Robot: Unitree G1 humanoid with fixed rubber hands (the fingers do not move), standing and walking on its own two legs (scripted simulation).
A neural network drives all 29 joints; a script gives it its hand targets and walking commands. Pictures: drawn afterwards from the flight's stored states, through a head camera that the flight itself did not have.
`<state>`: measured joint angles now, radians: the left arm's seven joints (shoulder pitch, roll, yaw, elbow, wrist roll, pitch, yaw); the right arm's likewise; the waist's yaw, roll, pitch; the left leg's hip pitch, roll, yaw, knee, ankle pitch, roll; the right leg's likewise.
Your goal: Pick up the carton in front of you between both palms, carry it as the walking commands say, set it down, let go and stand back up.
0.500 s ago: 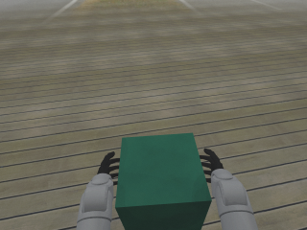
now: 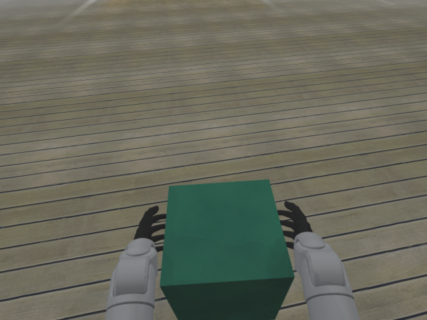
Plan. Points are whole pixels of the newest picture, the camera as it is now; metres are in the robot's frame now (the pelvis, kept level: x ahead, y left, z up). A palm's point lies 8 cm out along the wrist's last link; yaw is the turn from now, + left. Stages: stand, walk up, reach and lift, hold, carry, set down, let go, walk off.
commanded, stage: carry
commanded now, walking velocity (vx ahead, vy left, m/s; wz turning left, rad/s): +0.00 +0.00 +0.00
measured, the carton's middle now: (223, 255) +0.31 +0.00 -0.05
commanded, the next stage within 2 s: hold in 0.02 s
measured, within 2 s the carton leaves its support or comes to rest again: neither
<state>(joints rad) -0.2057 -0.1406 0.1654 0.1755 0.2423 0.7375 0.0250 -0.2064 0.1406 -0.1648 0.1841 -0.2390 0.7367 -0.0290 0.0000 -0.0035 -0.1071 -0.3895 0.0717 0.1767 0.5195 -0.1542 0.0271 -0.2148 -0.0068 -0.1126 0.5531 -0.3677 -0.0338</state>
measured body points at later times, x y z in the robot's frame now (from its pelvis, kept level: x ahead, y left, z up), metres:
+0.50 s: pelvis -0.02 +0.02 +0.01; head -0.04 +0.05 +0.46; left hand +0.29 +0.14 +0.03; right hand +0.26 -0.16 +0.04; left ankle +0.07 +0.12 -0.73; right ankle -0.05 -0.09 -0.73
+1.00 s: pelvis -0.04 +0.05 -0.03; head +0.10 +0.04 +0.39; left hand +0.34 +0.13 -0.09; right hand +0.32 -0.17 -0.08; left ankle +0.07 +0.12 -0.73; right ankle -0.04 -0.09 -0.73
